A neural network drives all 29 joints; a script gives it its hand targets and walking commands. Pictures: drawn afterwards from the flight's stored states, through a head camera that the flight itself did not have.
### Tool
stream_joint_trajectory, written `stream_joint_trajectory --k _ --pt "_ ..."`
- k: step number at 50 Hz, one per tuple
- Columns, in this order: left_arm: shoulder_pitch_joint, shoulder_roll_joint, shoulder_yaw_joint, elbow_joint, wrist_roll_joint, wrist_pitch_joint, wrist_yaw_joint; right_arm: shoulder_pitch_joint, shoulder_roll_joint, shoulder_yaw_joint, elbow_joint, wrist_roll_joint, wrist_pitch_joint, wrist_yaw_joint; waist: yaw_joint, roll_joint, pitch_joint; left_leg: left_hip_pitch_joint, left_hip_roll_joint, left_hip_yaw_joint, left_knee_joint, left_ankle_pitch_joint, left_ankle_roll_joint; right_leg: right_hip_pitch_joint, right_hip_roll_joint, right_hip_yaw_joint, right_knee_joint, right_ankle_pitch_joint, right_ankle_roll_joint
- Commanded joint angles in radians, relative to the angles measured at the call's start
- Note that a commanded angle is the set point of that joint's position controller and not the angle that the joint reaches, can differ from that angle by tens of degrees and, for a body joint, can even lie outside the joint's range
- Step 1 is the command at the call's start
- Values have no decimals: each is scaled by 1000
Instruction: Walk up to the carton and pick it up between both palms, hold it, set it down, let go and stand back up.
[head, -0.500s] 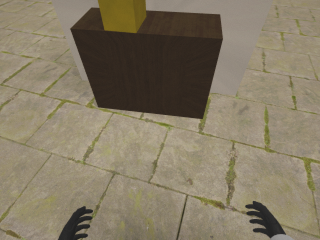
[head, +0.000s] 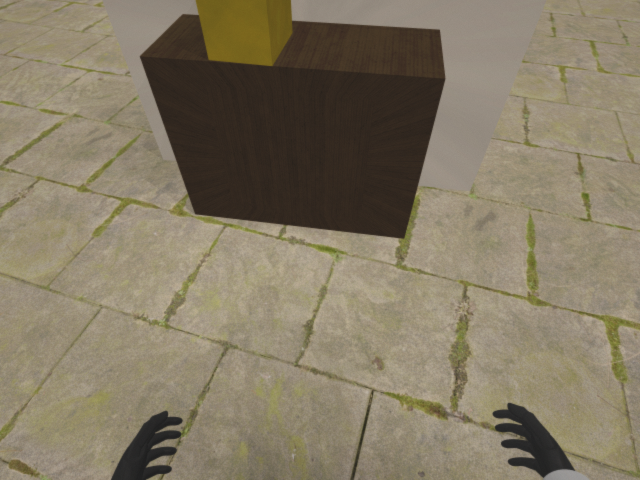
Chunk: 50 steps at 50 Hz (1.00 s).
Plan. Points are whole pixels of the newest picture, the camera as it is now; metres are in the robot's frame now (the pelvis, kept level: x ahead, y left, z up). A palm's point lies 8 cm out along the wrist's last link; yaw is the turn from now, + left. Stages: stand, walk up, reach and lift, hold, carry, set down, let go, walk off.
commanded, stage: stand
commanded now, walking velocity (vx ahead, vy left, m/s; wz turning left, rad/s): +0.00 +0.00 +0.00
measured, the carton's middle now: (247, 5) +1.33 +0.20 +0.06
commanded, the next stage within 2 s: walk up in 0.22 s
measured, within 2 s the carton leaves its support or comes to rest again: neither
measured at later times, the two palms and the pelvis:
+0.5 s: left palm out of the picture +0.14 +0.25 -0.08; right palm (556, 468) +0.15 -0.28 -0.07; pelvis +0.00 +0.00 +0.00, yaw +0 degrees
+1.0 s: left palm (14, 404) +0.24 +0.44 -0.08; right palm (475, 399) +0.22 -0.19 -0.04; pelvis +0.14 +0.14 +0.01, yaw -1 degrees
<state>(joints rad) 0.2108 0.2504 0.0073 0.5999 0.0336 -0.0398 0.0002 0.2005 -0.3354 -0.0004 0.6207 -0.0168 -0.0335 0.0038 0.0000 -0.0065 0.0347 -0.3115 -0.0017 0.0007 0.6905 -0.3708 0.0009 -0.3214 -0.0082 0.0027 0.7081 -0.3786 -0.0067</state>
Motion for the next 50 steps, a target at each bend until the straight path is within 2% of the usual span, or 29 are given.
stream_joint_trajectory --k 1,4,9,15,20,21,22,23,24,25,29,31,33,34,35,36,37,38,39,40,41,42,43,44,45,46,47,49,50 --pt "-88 271 86 -23 -13 -32 10 -55 -180 -83 -25 -4 -36 -6 -6 -55 -68 48 83 -89 -84 227 75 0 -98 120 -165 242 -78" --pt "-57 280 93 -22 -16 -35 11 -60 -207 -87 -22 -4 -35 -6 -9 -3 -92 76 86 -73 -76 252 73 4 -91 110 -147 292 -76" --pt "-96 260 93 -13 -13 -34 5 -73 -189 -80 -24 -8 -41 -7 -4 -30 -63 15 85 -78 -99 235 77 27 -81 98 -147 243 -71" --pt "-69 267 97 -20 -17 -30 7 -74 -194 -81 -25 -11 -39 -9 9 28 -120 33 100 -104 -109 254 80 56 -86 99 -119 257 -78" --pt "-67 260 84 -20 -17 -36 10 -71 -198 -83 -29 -5 -38 -8 8 -38 -71 31 90 -105 -89 237 75 26 -86 111 -153 253 -82" --pt "176 388 140 -2 -2 -64 -8 -22 -311 -139 -83 -47 -42 29 30 -43 -125 -92 58 -89 16 -242 112 96 -158 301 -211 -263 -154" --pt "235 451 167 25 11 -73 -11 -78 -293 -134 -86 -52 -35 46 71 -121 -30 -357 1 -10 143 -330 87 195 -279 523 -400 -624 -215" --pt "240 484 182 23 12 -80 -11 -119 -296 -136 -93 -53 -29 55 88 -166 53 -545 21 -2 242 -203 56 290 -387 664 -500 -684 -262" --pt "238 482 182 11 8 -83 -6 -151 -304 -132 -107 -54 -32 57 94 -107 85 -608 57 -52 265 -139 44 326 -421 702 -498 -618 -288" --pt "253 475 181 11 6 -91 -2 -157 -304 -137 -107 -53 -37 61 98 -22 101 -632 73 -73 266 -124 49 332 -420 694 -488 -541 -291" --pt "221 424 164 -8 3 -95 -9 -98 -263 -130 -103 -26 -41 88 70 -141 41 -478 45 -39 194 -60 22 296 -272 441 -440 -150 -199" --pt "178 446 166 -30 3 -93 -11 -94 -261 -134 -96 -23 -37 101 38 -173 57 -411 56 -38 131 -42 28 235 -260 354 -410 -94 -200" --pt "149 465 170 -42 2 -93 -9 -97 -265 -138 -94 -9 -36 108 35 -273 44 -332 86 -28 48 45 26 193 -245 262 -372 -44 -185" --pt "138 461 160 -47 -1 -91 -11 -126 -267 -140 -89 -15 -39 109 37 -223 83 -262 67 8 15 49 31 112 -236 228 -372 -40 -186" --pt "101 466 157 -49 -7 -92 -10 -60 -275 -150 -71 -2 -43 104 -10 -223 96 -127 85 -8 -54 144 22 -13 -246 204 -318 -27 -175" --pt "29 450 151 -69 -15 -85 -13 87 -290 -161 -22 -6 -45 96 -93 -212 58 87 65 -10 -146 213 24 -100 -206 154 -218 46 -131" --pt "75 373 119 -62 -17 -82 -8 234 -351 -194 42 -20 -53 82 -151 -36 -55 375 37 -38 -142 212 18 -253 -109 88 51 85 -97" --pt "152 271 82 -68 -18 -79 -6 371 -428 -218 77 -43 -59 66 -184 208 -146 489 163 -290 -282 -63 36 -377 26 27 390 5 -65" --pt "203 258 84 -57 -18 -76 -6 331 -455 -208 48 -33 -59 50 -133 243 -141 461 348 -636 -442 -332 79 -478 90 84 539 -137 -36" --pt "227 364 108 -25 -18 -62 -3 219 -494 -217 1 -10 -61 48 -106 138 -115 376 424 -814 -550 -576 109 -486 43 138 607 -126 -49" --pt "215 434 125 -16 -25 -61 -1 123 -474 -209 -23 -5 -62 44 -73 72 -85 297 403 -762 -513 -500 135 -449 2 160 634 -50 -56" --pt "227 426 134 -5 -31 -63 -1 86 -424 -196 -27 -7 -63 40 -36 19 -22 251 365 -592 -468 -330 96 -435 -19 186 598 23 -48" --pt "210 412 129 13 -34 -59 -6 89 -360 -180 -31 -7 -70 33 -24 26 34 194 298 -418 -437 -182 67 -408 -48 173 522 94 -41" --pt "240 378 127 38 -42 -61 -10 104 -311 -160 -22 -5 -72 31 -1 22 43 166 257 -341 -437 -20 34 -360 -40 167 480 122 -38" --pt "255 372 122 49 -42 -55 -13 102 -301 -159 -5 -7 -77 28 -2 85 17 184 234 -256 -407 105 25 -334 -49 144 437 131 -23" --pt "256 365 123 51 -38 -46 -15 130 -307 -155 -3 -6 -79 29 -4 139 3 188 207 -225 -394 188 21 -322 -37 127 439 151 -19" --pt "240 365 126 44 -33 -43 -15 150 -304 -152 -3 -5 -82 30 -11 119 -10 197 221 -231 -376 287 37 -324 -38 106 425 151 -17" --pt "207 365 119 31 -34 -40 -16 210 -302 -147 -10 -2 -76 27 -39 106 -21 249 211 -176 -362 313 63 -359 -18 72 356 135 -10" --pt "193 356 117 29 -29 -37 -14 190 -300 -149 -19 -10 -75 29 -42 148 -18 308 220 -193 -356 283 93 -418 -16 84 354 129 -9"
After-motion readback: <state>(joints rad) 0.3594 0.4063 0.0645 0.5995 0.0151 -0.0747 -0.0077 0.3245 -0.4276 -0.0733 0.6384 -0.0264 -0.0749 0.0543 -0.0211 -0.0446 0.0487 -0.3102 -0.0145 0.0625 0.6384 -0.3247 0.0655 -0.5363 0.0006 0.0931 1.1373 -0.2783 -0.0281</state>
